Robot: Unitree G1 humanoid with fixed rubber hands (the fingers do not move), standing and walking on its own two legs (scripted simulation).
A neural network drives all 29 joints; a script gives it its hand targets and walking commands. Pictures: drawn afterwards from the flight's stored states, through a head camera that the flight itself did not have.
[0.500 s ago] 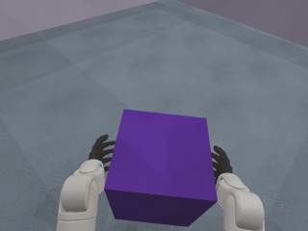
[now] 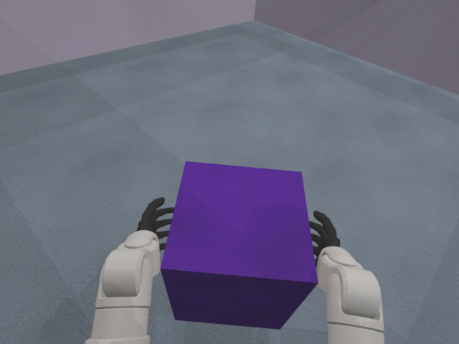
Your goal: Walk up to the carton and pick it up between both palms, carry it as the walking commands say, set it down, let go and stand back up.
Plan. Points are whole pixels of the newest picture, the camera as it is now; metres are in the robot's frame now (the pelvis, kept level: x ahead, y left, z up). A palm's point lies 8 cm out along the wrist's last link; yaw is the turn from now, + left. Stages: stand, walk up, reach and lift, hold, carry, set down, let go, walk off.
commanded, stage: carry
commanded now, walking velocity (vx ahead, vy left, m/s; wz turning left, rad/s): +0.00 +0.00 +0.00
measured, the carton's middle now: (235, 249) +0.30 +0.00 +0.01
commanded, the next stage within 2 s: hold in 1.92 s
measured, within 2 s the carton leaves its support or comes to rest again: neither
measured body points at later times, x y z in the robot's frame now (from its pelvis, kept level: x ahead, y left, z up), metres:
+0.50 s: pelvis +0.01 -0.03 +0.01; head +0.00 -0.03 +0.46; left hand +0.30 +0.12 +0.05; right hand +0.29 -0.18 +0.05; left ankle +0.00 +0.10 -0.72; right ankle +0.03 -0.15 -0.72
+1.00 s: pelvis -0.01 -0.06 +0.01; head -0.01 -0.07 +0.46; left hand +0.28 +0.08 +0.04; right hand +0.26 -0.22 +0.03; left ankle +0.00 +0.10 -0.72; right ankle +0.03 -0.15 -0.72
